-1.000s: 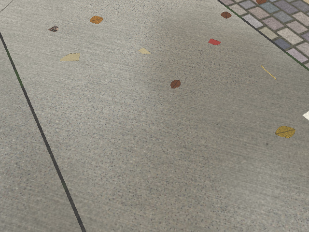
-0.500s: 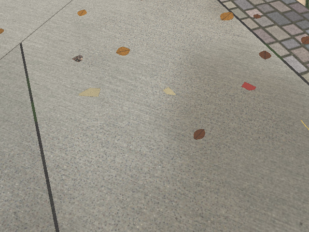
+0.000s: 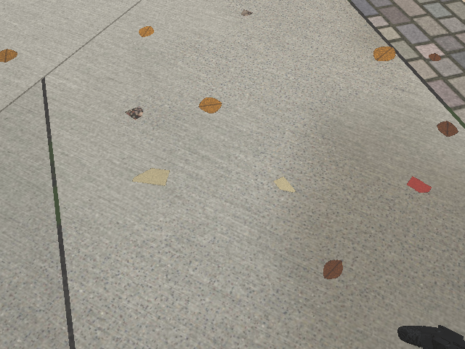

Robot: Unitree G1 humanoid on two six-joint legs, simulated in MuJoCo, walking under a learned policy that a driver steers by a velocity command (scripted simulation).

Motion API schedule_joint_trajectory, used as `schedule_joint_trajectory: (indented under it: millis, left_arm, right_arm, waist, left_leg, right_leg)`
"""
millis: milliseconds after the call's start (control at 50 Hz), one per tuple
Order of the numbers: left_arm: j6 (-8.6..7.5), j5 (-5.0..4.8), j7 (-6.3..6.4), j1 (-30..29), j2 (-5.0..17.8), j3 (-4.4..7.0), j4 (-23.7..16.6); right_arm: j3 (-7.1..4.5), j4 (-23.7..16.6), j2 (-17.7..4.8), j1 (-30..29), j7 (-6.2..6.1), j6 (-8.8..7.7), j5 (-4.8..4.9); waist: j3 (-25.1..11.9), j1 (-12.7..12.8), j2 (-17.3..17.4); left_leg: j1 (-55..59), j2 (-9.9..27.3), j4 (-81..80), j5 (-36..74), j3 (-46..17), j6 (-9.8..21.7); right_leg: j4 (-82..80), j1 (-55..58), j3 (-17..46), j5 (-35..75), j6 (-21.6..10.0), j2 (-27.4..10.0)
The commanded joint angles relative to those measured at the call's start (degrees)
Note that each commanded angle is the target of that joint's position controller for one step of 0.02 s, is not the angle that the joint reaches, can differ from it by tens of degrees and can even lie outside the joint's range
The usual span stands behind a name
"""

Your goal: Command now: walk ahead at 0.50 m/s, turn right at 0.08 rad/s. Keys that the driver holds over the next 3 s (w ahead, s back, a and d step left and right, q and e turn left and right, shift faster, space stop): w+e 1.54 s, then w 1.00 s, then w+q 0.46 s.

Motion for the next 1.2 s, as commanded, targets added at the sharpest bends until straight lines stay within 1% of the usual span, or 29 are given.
schedule_joint_trajectory:
  millis: [20, 40, 60, 120, 260, 380, 440, 480, 500, 520, 540, 560, 580, 600, 620, 680, 780, 860, 920, 940, 960, 980, 1000, 1020, 1040, 1060, 1080, 1120, 1200]
  left_arm:
    - [-2.51, -1.5, -0.41, -4.1, 7.6, 1.24, -6.4]
    - [-2.01, -0.77, -0.23, -5.7, 6.9, 1.4, -6.5]
    - [-1.09, -0.4, 0.01, -4.7, 6.3, 1.76, -6.1]
    - [1.0, -0.48, 0.35, -2.4, 3.6, 1.61, -5.5]
    - [0.62, 0.12, -0.71, -12.4, 2.0, 1.5, -8.9]
    - [0.67, 0.07, -2.9, -21.7, 1.1, 0.76, -14.8]
    - [0.97, 0.02, -3.64, -18.7, 3.2, 1.82, -16.1]
    - [1.17, -0.16, -3.01, -4.4, 8.0, 4.61, -13.2]
    - [1.74, -0.08, -1.61, 4.0, 13.4, 6.54, -11.6]
    - [1.15, -0.25, -1.5, 1.7, 18.2, 6.79, -12.3]
    - [0.78, 0.03, -1.55, 4.3, 12.8, 5.48, -13.0]
    - [0.32, 0.34, -1.48, 1.9, 10.2, 4.73, -12.8]
    - [0.16, 0.1, -1.42, -2.0, 8.7, 4.24, -13.5]
    - [0.27, 0.27, -1.31, -5.8, 6.9, 3.68, -14.5]
    - [0.28, 0.94, -1.08, -7.8, 5.9, 3.2, -15.6]
    - [-0.01, 0.61, -0.36, -7.9, 7.4, 3.59, -16.0]
    - [0.63, -0.07, 0.97, -4.1, 9.1, 4.19, -14.8]
    - [1.15, -0.53, 1.1, -0.8, 8.9, 4.25, -13.4]
    - [1.61, -0.29, 1.42, -1.7, 8.7, 4.35, -13.6]
    - [1.77, -0.2, 1.4, -2.7, 7.8, 4.05, -14.0]
    - [1.63, 0.13, 1.2, -3.2, 5.3, 3.12, -14.7]
    - [1.48, 1.4, 1.22, -1.8, 1.9, 1.82, -15.9]
    - [0.87, -1.02, 1.12, 6.6, 0.8, 1.36, -17.6]
    - [1.03, -1.5, 1.34, 4.8, 7.2, 2.46, -15.3]
    - [1.42, -0.89, 1.2, -1.6, 9.6, 3.19, -16.1]
    - [1.72, -0.3, 1.22, -4.3, 8.7, 3.19, -16.5]
    - [1.76, 0.16, 1.0, -6.0, 7.9, 3.34, -17.2]
    - [2.26, -0.61, 0.38, -5.1, 5.7, 3.17, -17.5]
    - [2.87, -0.2, 0.26, -8.3, 3.6, 2.55, -19.1]
  right_arm:
    - [-2.72, 1.1, -8.6, 14.9, -0.72, 0.5, 0.19]
    - [-2.13, 1.0, -6.7, 11.3, -0.47, 0.38, -0.09]
    - [-1.73, 1.0, -5.4, 9.1, -0.3, -0.12, -0.48]
    - [-2.25, 2.6, -6.3, 8.2, -0.2, -1.46, -0.99]
    - [-2.61, 5.8, -8.4, 10.8, -1.9, -1.3, -0.96]
    - [-3.35, 8.8, -10.5, 16.1, -2.5, 1.06, 0.24]
    - [-3.96, 8.2, -12.7, 14.2, -3.17, 2.39, 0.65]
    - [-3.95, 7.7, -13.2, 12.7, -3.73, 3.13, 0.85]
    - [-3.0, 6.3, -11.0, 13.8, -3.74, 2.46, -0.23]
    - [-0.27, 3.6, -2.4, 19.5, -2.35, 0.37, -1.64]
    - [-1.25, 3.1, -8.0, 12.5, -1.32, -2.01, 0.62]
    - [-1.73, 1.3, -9.7, 7.4, -0.94, -3.07, 2.33]
    - [-1.47, 1.3, -8.9, 6.7, -1.27, -3.45, 1.51]
    - [-1.92, 1.8, -9.3, 6.6, -1.68, -3.18, 0.09]
    - [-2.3, 1.8, -9.5, 7.9, -1.65, -2.42, -0.32]
    - [-2.11, 1.1, -7.5, 8.4, -1.83, -0.55, -1.02]
    - [-0.86, -2.0, -4.9, -2.2, -1.49, -0.55, -0.87]
    - [-1.42, -3.8, -7.0, -6.3, -0.63, -1.3, 0.22]
    - [-2.46, -3.6, -9.2, -3.4, -0.32, -2.14, 0.38]
    - [-3.06, -2.4, -9.8, 0.9, -0.53, -2.42, 0.22]
    - [-3.9, -1.5, -11.7, 7.1, -0.88, -2.73, -0.65]
    - [-4.68, -0.8, -15.1, 16.1, -1.4, -2.53, -1.07]
    - [-5.46, 1.4, -18.4, 18.7, -0.77, -1.75, -1.28]
    - [-4.11, -0.3, -12.0, 16.0, -0.68, -1.54, -0.15]
    - [-3.25, -0.7, -8.9, 13.7, -1.03, -1.09, 0.02]
    - [-2.75, -1.0, -8.2, 11.1, -1.06, -0.73, -0.59]
    - [-2.42, -0.5, -7.1, 9.6, -1.14, -0.51, -0.8]
    - [-2.24, 0.3, -6.5, 9.0, -1.34, -0.87, -0.91]
    - [-3.14, 2.4, -9.0, 10.2, -1.48, -1.33, -0.64]
  waist:
    - [-9.5, -8.0, 6.5]
    - [-5.1, -6.2, 4.3]
    - [-3.2, -4.1, 5.7]
    - [-1.5, -1.9, 6.1]
    - [1.2, -4.7, 3.7]
    - [4.2, -8.1, 2.9]
    - [0.3, -4.8, 5.9]
    - [-7.6, 3.3, 5.4]
    - [-13.4, 6.2, -2.1]
    - [-19.0, -1.3, -14.6]
    - [-22.8, 4.0, -7.5]
    - [-14.2, 4.0, -5.3]
    - [-9.7, 1.2, 0.0]
    - [-6.3, -1.1, 1.1]
    - [-5.4, -3.1, 0.0]
    - [-3.9, -4.7, -0.6]
    - [-1.8, -0.8, -3.3]
    - [-1.7, 0.6, -4.6]
    - [-2.1, -1.6, -6.7]
    - [-3.5, -4.0, -6.9]
    - [-8.6, -7.1, -5.3]
    - [-17.1, -9.6, 3.2]
    - [-20.6, -4.8, 24.3]
    - [-14.7, -6.6, 14.3]
    - [-8.2, -8.0, 8.6]
    - [-4.9, -6.9, 4.6]
    - [-2.3, -5.9, 4.7]
    - [-1.5, -4.4, 7.4]
    - [-0.4, -4.4, 5.3]
  left_leg:
    - [34.3, 19.5, -14.9, -6.0, -27.2, 11.5]
    - [26.4, 17.1, -17.5, -3.6, -22.0, 10.3]
    - [21.0, 15.3, -19.8, -1.2, -17.8, 9.1]
    - [14.6, 14.1, -24.1, 5.2, -10.1, 9.3]
    - [19.1, 12.6, -25.2, 12.8, 2.3, 6.4]
    - [32.0, 16.9, -20.6, 19.1, 5.3, 5.4]
    - [34.0, 17.1, -10.9, 43.5, 8.0, 3.4]
    - [28.3, 14.1, 8.9, 50.2, 10.4, 0.8]
    - [13.3, 11.2, 27.1, 30.1, 10.6, -1.7]
    - [-12.2, -1.8, 45.6, -24.7, 2.7, -4.9]
    - [-18.6, -0.5, 49.9, -24.8, -7.9, -3.6]
    - [-22.2, 2.1, 48.0, -19.4, -7.5, -2.2]
    - [-19.7, 4.7, 42.6, -14.6, -7.2, -1.9]
    - [-15.8, 6.2, 37.9, -12.4, -6.7, -2.4]
    - [-11.9, 7.1, 35.8, -10.8, -7.0, -2.9]
    - [-9.2, 6.7, 28.4, -7.6, -5.4, -5.7]
    - [-5.0, 2.7, 6.3, 10.5, -4.2, -7.3]
    - [-2.2, 0.8, -1.5, 11.8, -6.0, -6.2]
    - [1.8, 0.6, -4.1, 5.2, -6.5, -3.9]
    - [7.6, 0.3, -6.4, 5.1, -5.5, -2.6]
    - [18.7, 4.2, -5.9, 4.6, -8.1, -0.1]
    - [33.9, 14.8, -5.5, 2.0, -19.4, 3.0]
    - [46.5, 25.4, -12.5, -13.4, -48.0, 12.1]
    - [42.4, 24.2, -14.8, -24.3, -47.0, 10.4]
    - [35.4, 21.7, -14.9, -21.5, -36.2, 7.7]
    - [28.6, 19.1, -15.8, -13.5, -29.1, 6.6]
    - [24.0, 17.0, -17.0, -7.8, -24.1, 6.4]
    - [19.7, 14.8, -19.7, -2.3, -16.8, 6.1]
    - [20.5, 15.8, -22.3, 7.1, -9.2, 8.0]
  right_leg:
    - [21.1, -33.2, 3.0, 2.5, -1.1, -4.5]
    - [17.5, -31.2, 2.3, 6.3, -0.7, -6.3]
    - [14.9, -27.7, 2.9, 9.2, -0.4, -7.9]
    - [13.1, -24.6, 3.6, 14.6, 0.9, -8.1]
    - [-6.3, -27.9, 2.0, 33.7, 1.2, -6.3]
    - [-15.2, -32.7, -2.7, 26.8, -1.3, -5.4]
    - [-15.9, -23.9, -7.8, 17.9, -4.2, -1.0]
    - [-20.6, -3.2, -9.0, 19.8, -7.8, 3.8]
    - [-21.9, 15.0, 5.0, 21.7, -11.7, -4.7]
    - [-27.9, 33.5, 38.2, 14.9, -23.2, -18.4]
    - [-33.9, 35.5, 43.3, 11.3, -22.8, -19.4]
    - [-34.4, 29.4, 34.2, 15.7, -19.8, -17.5]
    - [-34.5, 20.5, 27.2, 21.1, -17.6, -14.8]
    - [-35.4, 12.4, 22.0, 27.0, -16.3, -12.6]
    - [-36.9, 7.4, 19.6, 30.3, -16.0, -11.2]
    - [-39.2, 0.0, 15.4, 35.8, -16.4, -9.3]
    - [-38.1, -4.3, 10.6, 29.8, -12.1, -4.7]
    - [-34.5, -0.2, 16.3, 23.3, -10.7, -6.8]
    - [-29.4, 3.4, 21.2, 23.2, -9.3, -8.3]
    - [-25.9, 2.9, 21.0, 25.1, -8.1, -6.7]
    - [-16.8, -0.2, 18.3, 25.6, -6.2, -3.7]
    - [0.3, -8.6, 12.0, 11.6, -3.7, 1.2]
    - [16.5, -29.0, 7.5, -8.6, -1.0, 5.6]
    - [22.9, -34.4, 9.4, -4.6, -0.1, 1.0]
    - [23.6, -35.2, 7.5, 1.0, 0.2, -0.8]
    - [22.2, -32.7, 6.1, 4.9, 0.5, -2.7]
    - [19.4, -31.6, 6.1, 7.4, 0.6, -4.2]
    - [16.7, -28.0, 4.8, 9.5, 0.6, -6.0]
    - [10.5, -31.6, 4.0, 14.6, 1.8, -7.1]
Next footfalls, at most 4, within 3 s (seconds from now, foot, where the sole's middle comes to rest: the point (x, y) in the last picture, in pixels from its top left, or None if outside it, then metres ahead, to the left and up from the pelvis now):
0.50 right None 0.40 -0.17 -0.76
0.96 left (276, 260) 0.73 -0.08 -0.76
1.50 right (398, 255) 0.78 -0.46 -0.76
2.02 left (416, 169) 1.13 -0.59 -0.76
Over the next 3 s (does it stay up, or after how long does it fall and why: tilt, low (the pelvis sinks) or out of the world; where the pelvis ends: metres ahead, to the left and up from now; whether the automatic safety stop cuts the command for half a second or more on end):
stays up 1.22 -0.96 0.01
